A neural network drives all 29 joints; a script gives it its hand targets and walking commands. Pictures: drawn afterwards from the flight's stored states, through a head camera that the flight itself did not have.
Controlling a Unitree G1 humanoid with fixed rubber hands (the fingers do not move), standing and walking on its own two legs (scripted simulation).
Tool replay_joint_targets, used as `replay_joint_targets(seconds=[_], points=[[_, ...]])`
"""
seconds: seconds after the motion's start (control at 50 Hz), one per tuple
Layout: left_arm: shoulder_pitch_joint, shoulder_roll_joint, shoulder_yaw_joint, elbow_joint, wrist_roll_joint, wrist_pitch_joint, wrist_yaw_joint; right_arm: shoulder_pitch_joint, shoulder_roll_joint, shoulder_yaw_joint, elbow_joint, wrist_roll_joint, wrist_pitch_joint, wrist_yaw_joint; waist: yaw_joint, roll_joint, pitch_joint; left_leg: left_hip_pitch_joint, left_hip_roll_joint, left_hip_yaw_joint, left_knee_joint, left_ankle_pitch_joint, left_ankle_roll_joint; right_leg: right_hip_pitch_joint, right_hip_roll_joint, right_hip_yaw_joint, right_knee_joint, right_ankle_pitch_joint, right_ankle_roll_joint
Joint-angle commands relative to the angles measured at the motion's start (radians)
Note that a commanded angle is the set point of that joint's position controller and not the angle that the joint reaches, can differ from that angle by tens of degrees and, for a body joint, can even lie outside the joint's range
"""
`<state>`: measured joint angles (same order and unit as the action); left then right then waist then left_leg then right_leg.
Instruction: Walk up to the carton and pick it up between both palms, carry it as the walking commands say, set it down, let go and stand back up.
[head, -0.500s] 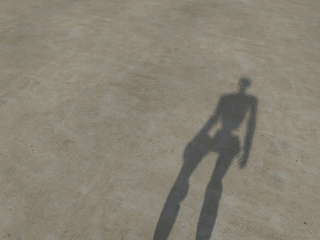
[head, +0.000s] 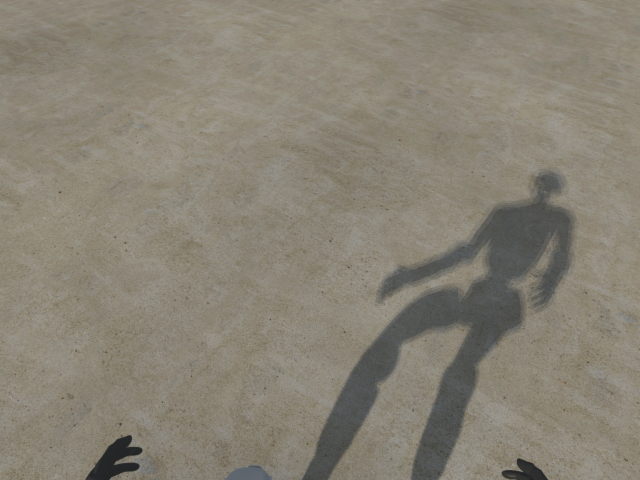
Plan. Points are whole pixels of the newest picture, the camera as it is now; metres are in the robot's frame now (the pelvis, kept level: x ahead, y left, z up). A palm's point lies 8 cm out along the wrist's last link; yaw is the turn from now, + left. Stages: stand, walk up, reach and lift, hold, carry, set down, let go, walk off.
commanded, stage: walk up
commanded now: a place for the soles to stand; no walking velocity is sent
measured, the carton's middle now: out of the picture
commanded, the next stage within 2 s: none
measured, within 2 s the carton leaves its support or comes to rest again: neither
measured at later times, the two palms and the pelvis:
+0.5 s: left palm out of the picture +0.00 +0.34 -0.08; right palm (444, 455) +0.19 -0.16 -0.10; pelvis -0.01 +0.04 +0.01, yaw +19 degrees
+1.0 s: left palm out of the picture -0.09 +0.48 -0.10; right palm (295, 423) +0.22 +0.04 -0.08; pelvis -0.03 +0.18 +0.01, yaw +43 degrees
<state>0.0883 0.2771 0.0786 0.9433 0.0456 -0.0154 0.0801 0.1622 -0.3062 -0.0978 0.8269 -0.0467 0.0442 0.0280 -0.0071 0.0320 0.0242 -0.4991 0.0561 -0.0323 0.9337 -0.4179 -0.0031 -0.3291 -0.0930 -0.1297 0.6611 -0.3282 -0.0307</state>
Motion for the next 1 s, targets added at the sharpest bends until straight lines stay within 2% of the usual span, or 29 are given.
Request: replay_joint_targets(seconds=[0.0,0.02,0.04,0.08,0.12,0.16,0.22,0.26,0.28,0.3,0.32,0.34,0.36,0.38,0.42,0.44,0.5,0.58,0.7,0.74,0.78,0.8,0.82,0.84,0.86,0.88,0.9,0.94,0.98], points=[[-0.048,0.108,0.012,-0.110,0.006,0.009,-0.021,0.164,-0.051,-0.004,-0.003,0.014,-0.015,0.021,-0.081,-0.012,-0.099,0.365,-0.020,0.018,-0.444,0.131,0.030,-0.180,-0.087,0.019,0.038,-0.079,-0.111],[-0.012,0.062,-0.008,-0.142,-0.002,0.016,-0.027,0.147,-0.162,-0.024,-0.023,-0.004,-0.020,0.011,-0.090,0.291,-0.067,0.398,0.174,-0.329,-0.617,0.190,0.106,-0.350,0.039,-0.069,0.300,-0.239,-0.039],[-0.011,0.060,-0.016,-0.171,0.001,0.024,-0.027,0.071,-0.201,-0.026,-0.046,-0.005,-0.022,-0.002,-0.060,0.314,-0.058,0.322,0.232,-0.522,-0.700,0.210,0.185,-0.388,0.074,0.055,0.431,-0.294,-0.001],[-0.073,0.082,-0.030,-0.203,-0.008,0.013,-0.033,-0.021,-0.174,-0.003,-0.068,-0.008,-0.028,-0.017,-0.044,0.225,-0.019,0.184,0.173,-0.455,-0.660,0.257,0.226,-0.325,0.050,0.125,0.470,-0.228,0.002],[-0.047,0.079,-0.035,-0.190,-0.013,-0.003,-0.042,-0.034,-0.171,0.000,-0.074,-0.011,-0.034,-0.016,-0.008,0.201,-0.054,0.227,0.150,-0.385,-0.566,0.407,0.228,-0.309,0.045,0.125,0.435,-0.179,0.010],[-0.006,0.074,-0.042,-0.176,-0.019,-0.013,-0.050,-0.024,-0.131,-0.002,-0.087,-0.013,-0.033,-0.009,0.005,0.112,-0.111,0.274,0.109,-0.320,-0.504,0.485,0.215,-0.261,0.055,0.105,0.331,-0.090,0.011],[-0.019,0.065,-0.050,-0.180,-0.023,-0.018,-0.052,0.003,-0.101,-0.004,-0.111,-0.018,-0.029,0.002,-0.027,0.085,-0.148,0.231,0.092,-0.356,-0.511,0.388,0.202,-0.168,0.081,0.093,0.211,-0.043,-0.005],[0.001,0.061,-0.056,-0.172,-0.034,-0.023,-0.048,-0.013,-0.115,-0.013,-0.130,-0.018,-0.021,0.008,-0.019,0.097,-0.166,0.195,0.092,-0.388,-0.509,0.391,0.196,-0.070,0.097,0.084,0.102,-0.032,-0.017],[0.049,0.055,-0.059,-0.157,-0.038,-0.030,-0.046,-0.039,-0.124,-0.017,-0.144,-0.013,-0.015,0.013,0.013,0.082,-0.181,0.135,0.077,-0.382,-0.484,0.375,0.180,0.034,0.105,0.078,-0.006,0.017,-0.031],[0.138,0.064,-0.053,-0.125,-0.038,-0.037,-0.044,-0.066,-0.130,-0.021,-0.158,-0.004,-0.011,0.020,0.059,0.044,-0.191,0.021,0.041,-0.365,-0.437,0.273,0.128,0.200,0.102,0.079,-0.143,0.076,-0.052],[0.208,0.112,-0.034,-0.100,-0.022,-0.042,-0.038,-0.055,-0.103,-0.017,-0.176,0.004,-0.016,0.022,0.089,-0.108,-0.221,-0.141,-0.044,-0.295,-0.290,0.068,0.056,0.371,-0.050,0.271,-0.260,-0.035,-0.096],[0.159,0.209,-0.005,-0.109,-0.013,-0.032,-0.030,-0.029,-0.059,-0.009,-0.198,-0.009,-0.025,0.028,0.074,-0.330,-0.157,-0.331,-0.161,-0.112,0.014,-0.148,0.003,0.383,-0.344,0.607,-0.439,-0.237,-0.180],[0.074,0.210,-0.007,-0.124,-0.012,-0.025,-0.010,-0.028,-0.082,-0.033,-0.195,-0.036,-0.021,0.030,0.035,-0.189,-0.084,-0.358,-0.073,-0.133,0.243,-0.116,-0.036,0.268,-0.457,0.649,-0.471,-0.150,-0.249],[-0.007,0.187,-0.010,-0.150,-0.006,-0.036,0.006,-0.011,-0.091,-0.042,-0.180,-0.032,-0.010,0.040,0.021,-0.076,-0.072,-0.282,-0.022,-0.131,0.322,-0.066,-0.054,0.180,-0.460,0.604,-0.490,-0.144,-0.297],[-0.034,0.136,-0.021,-0.160,-0.002,-0.062,-0.001,-0.057,-0.109,-0.047,-0.184,-0.029,0.000,0.063,0.004,-0.123,-0.007,-0.226,-0.003,-0.122,0.339,0.003,-0.075,0.067,-0.338,0.419,-0.460,-0.028,-0.265],[-0.026,0.103,-0.030,-0.162,0.026,-0.078,0.009,-0.043,-0.108,-0.031,-0.137,0.010,0.008,0.074,-0.028,-0.099,-0.002,-0.283,0.033,-0.139,0.377,0.070,-0.052,0.064,-0.312,0.430,-0.459,-0.109,-0.256],[-0.035,0.124,-0.020,-0.170,0.010,-0.088,0.017,0.021,-0.095,-0.029,-0.095,0.029,0.026,0.099,-0.054,-0.089,-0.008,-0.274,0.005,-0.079,0.391,0.148,-0.056,0.090,-0.281,0.277,-0.479,-0.181,-0.219],[0.055,0.171,0.001,-0.179,0.010,-0.089,0.001,-0.064,-0.083,-0.018,-0.100,0.013,0.037,0.103,-0.021,-0.128,-0.002,-0.234,0.057,-0.028,0.277,0.196,-0.069,0.137,-0.265,0.122,-0.442,-0.159,-0.183],[0.097,0.222,0.020,-0.193,0.020,-0.071,-0.031,-0.150,-0.067,-0.005,-0.126,0.019,0.012,0.105,0.026,-0.239,-0.024,-0.105,0.099,0.054,-0.058,0.095,-0.066,0.249,-0.308,-0.005,-0.361,-0.064,-0.194],[0.063,0.223,0.024,-0.207,0.021,-0.056,-0.042,-0.098,-0.075,-0.013,-0.112,0.023,-0.002,0.096,-0.005,-0.238,-0.050,0.023,0.082,0.098,-0.177,0.047,-0.048,0.233,-0.309,-0.060,-0.288,0.020,-0.172],[0.044,0.205,0.022,-0.211,0.016,-0.032,-0.061,0.024,-0.089,-0.023,-0.069,0.028,-0.024,0.072,-0.084,-0.150,-0.091,0.262,0.017,0.185,-0.385,0.119,-0.028,0.159,-0.241,-0.160,-0.088,0.110,-0.118],[0.075,0.177,0.014,-0.206,0.018,-0.017,-0.072,0.078,-0.128,-0.032,-0.045,0.032,-0.033,0.057,-0.130,-0.025,-0.080,0.368,0.016,0.125,-0.485,0.148,-0.005,0.076,-0.193,-0.168,0.085,0.111,-0.086],[0.067,0.124,-0.005,-0.244,0.017,-0.007,-0.080,0.101,-0.229,-0.047,-0.046,0.023,-0.039,0.044,-0.167,0.226,-0.042,0.456,0.152,-0.149,-0.570,0.285,0.080,-0.157,-0.106,-0.129,0.298,-0.284,-0.038],[0.045,0.100,-0.015,-0.277,0.011,0.005,-0.077,0.078,-0.294,-0.046,-0.054,0.023,-0.038,0.036,-0.151,0.330,-0.004,0.489,0.206,-0.397,-0.619,0.403,0.160,-0.361,0.003,-0.034,0.440,-0.453,0.009],[-0.011,0.118,-0.020,-0.322,-0.008,0.004,-0.071,0.052,-0.296,-0.030,-0.071,0.044,-0.042,0.025,-0.152,0.255,-0.014,0.411,0.239,-0.523,-0.677,0.376,0.237,-0.363,0.015,0.048,0.439,-0.398,0.024],[-0.067,0.126,-0.024,-0.326,-0.029,-0.003,-0.066,0.007,-0.257,-0.016,-0.075,0.051,-0.037,0.017,-0.145,0.203,0.033,0.307,0.209,-0.499,-0.692,0.240,0.250,-0.324,-0.008,0.064,0.412,-0.327,0.017],[-0.025,0.120,-0.024,-0.299,-0.033,-0.008,-0.068,-0.034,-0.234,-0.012,-0.094,0.037,-0.032,0.012,-0.105,0.233,0.042,0.310,0.189,-0.456,-0.665,0.225,0.242,-0.343,-0.013,0.062,0.387,-0.257,0.028],[0.110,0.113,-0.016,-0.232,-0.032,-0.022,-0.062,-0.097,-0.205,-0.014,-0.106,0.028,-0.032,0.016,-0.034,0.233,-0.074,0.392,0.146,-0.346,-0.540,0.502,0.247,-0.295,-0.002,0.040,0.343,-0.159,0.043],[0.135,0.092,-0.024,-0.217,-0.022,-0.031,-0.057,-0.084,-0.171,-0.016,-0.129,0.020,-0.030,0.036,-0.032,0.192,-0.149,0.327,0.109,-0.341,-0.520,0.479,0.255,-0.196,0.027,0.055,0.275,-0.133,0.033]])
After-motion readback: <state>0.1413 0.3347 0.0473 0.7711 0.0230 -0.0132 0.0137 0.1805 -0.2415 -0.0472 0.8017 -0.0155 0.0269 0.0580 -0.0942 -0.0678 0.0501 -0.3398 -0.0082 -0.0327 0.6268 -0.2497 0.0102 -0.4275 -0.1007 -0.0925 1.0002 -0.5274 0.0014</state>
